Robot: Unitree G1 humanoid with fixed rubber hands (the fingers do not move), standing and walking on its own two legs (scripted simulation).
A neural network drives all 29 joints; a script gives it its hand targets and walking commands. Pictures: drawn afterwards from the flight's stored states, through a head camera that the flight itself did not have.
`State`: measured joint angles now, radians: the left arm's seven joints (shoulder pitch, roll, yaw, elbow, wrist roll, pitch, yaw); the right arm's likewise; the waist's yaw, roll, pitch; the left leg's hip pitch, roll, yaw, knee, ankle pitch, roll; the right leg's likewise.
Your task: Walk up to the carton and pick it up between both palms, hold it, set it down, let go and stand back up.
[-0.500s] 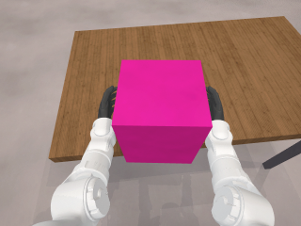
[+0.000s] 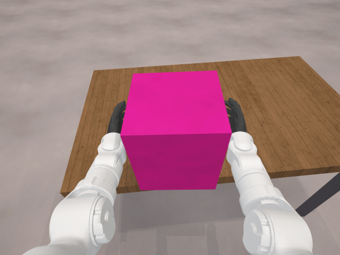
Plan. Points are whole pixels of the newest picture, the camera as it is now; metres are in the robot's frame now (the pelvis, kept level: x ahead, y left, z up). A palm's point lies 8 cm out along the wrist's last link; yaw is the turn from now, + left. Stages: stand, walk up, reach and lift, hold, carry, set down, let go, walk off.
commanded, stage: reach and lift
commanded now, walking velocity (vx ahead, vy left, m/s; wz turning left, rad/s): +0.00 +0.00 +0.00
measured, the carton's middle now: (176, 134) +0.44 -0.01 +0.05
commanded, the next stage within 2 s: none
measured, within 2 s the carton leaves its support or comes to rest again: neither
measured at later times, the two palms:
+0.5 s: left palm (114, 126) +0.41 +0.14 +0.12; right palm (245, 126) +0.39 -0.16 +0.12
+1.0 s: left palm (100, 128) +0.36 +0.15 +0.17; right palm (253, 126) +0.35 -0.16 +0.17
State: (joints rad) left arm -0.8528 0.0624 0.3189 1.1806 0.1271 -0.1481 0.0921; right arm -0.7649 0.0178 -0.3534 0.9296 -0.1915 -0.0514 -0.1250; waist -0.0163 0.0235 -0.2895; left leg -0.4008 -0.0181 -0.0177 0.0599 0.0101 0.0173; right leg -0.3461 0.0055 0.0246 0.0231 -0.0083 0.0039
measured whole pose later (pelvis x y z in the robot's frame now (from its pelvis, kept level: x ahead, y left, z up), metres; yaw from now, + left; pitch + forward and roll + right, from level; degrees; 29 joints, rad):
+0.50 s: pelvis +0.00 +0.01 +0.00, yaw +1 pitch +12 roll +0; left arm -0.76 -0.04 0.42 0.78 0.31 0.19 0.03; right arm -0.74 0.05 -0.41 0.74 -0.27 0.18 -0.05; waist -0.07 0.01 -0.22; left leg -0.20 -0.04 -0.02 -0.06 0.06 0.03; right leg -0.15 -0.02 0.01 -0.09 0.04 0.01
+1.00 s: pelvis -0.04 -0.01 +0.00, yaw +0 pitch +4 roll +0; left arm -0.73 -0.01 0.36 0.54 0.22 0.45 0.00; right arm -0.73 -0.02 -0.15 0.60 0.01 0.38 -0.18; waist -0.02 0.01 -0.16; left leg -0.17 0.00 -0.01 0.08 0.02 0.01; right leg -0.14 0.02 0.01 0.08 -0.02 -0.01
